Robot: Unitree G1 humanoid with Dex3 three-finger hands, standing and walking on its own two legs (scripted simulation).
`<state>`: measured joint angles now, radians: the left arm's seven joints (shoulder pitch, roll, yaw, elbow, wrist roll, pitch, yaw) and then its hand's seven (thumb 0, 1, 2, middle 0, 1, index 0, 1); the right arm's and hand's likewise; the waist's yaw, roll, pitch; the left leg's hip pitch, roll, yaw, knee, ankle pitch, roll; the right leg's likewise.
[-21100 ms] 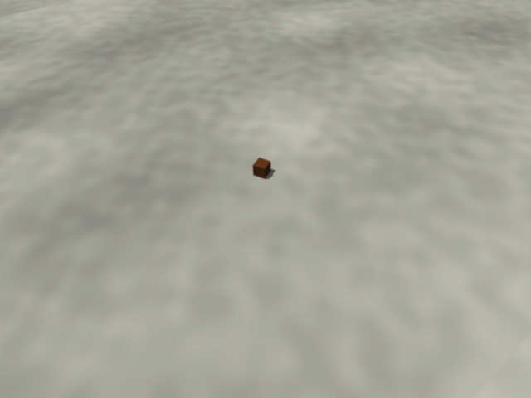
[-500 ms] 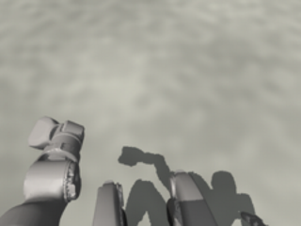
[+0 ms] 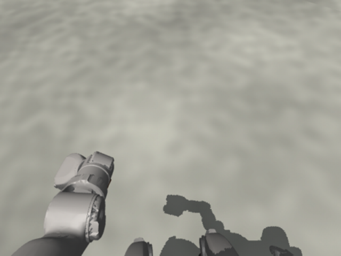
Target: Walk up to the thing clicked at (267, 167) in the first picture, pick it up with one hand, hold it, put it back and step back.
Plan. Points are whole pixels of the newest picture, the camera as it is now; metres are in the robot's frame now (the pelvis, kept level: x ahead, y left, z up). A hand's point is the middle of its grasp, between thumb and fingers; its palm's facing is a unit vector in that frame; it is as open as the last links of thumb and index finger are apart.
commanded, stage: lift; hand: left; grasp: from above
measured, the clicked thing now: (90, 183) +0.35 +0.24 -0.10
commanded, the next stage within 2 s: hold in 0.20 s
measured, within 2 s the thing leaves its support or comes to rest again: neither
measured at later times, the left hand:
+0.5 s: hand (75, 166) +0.36 +0.24 +0.00, palm faces -0.15 -0.46 -0.88, open 10.3 cm
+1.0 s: hand (74, 153) +0.38 +0.23 +0.03, palm faces -0.09 -0.46 -0.88, open 10.3 cm
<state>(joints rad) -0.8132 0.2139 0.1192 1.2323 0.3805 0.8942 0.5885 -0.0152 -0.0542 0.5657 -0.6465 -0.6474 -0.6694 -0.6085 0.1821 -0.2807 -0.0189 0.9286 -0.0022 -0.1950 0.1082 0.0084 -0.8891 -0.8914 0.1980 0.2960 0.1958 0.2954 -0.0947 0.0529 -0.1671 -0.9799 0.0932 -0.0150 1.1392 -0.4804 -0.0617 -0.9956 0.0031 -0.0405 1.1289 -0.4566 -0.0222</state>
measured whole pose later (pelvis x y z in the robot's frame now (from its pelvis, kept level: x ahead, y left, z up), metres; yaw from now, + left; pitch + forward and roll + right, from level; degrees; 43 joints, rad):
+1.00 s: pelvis +0.05 +0.01 +0.06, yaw +0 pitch +10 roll +0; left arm -0.77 0.13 0.07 1.16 0.39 0.98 0.58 -0.02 -0.05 0.56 -0.65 -0.64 -0.67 -0.60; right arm 0.17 -0.29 -0.04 0.88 0.00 -0.10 0.14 0.01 -0.90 -0.89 0.20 0.30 0.19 0.30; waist -0.05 0.04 -0.13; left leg -0.53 0.06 0.02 0.75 -0.39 -0.04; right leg -0.56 -0.02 -0.02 0.76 -0.38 0.00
